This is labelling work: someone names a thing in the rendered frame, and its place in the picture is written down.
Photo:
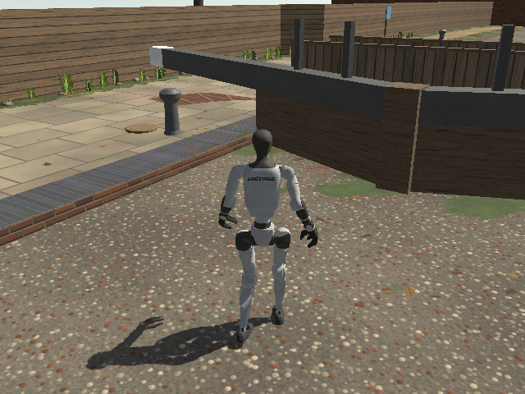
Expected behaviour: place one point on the robot left hand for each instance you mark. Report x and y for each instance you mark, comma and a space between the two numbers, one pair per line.
223, 224

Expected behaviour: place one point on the right robot foot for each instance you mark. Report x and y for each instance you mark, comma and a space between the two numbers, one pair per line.
279, 318

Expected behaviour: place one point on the left robot forearm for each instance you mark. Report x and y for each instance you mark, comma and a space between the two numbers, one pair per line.
224, 211

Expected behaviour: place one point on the right robot forearm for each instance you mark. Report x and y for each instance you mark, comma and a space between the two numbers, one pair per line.
305, 217

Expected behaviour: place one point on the robot right hand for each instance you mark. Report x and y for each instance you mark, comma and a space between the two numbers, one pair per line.
312, 235

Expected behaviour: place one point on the robot right upper arm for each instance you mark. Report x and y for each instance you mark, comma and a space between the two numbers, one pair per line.
292, 187

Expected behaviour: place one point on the left robot thigh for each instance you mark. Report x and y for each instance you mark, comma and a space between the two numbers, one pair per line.
243, 242

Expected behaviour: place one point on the robot left upper arm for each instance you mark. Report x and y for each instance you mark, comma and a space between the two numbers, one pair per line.
232, 185

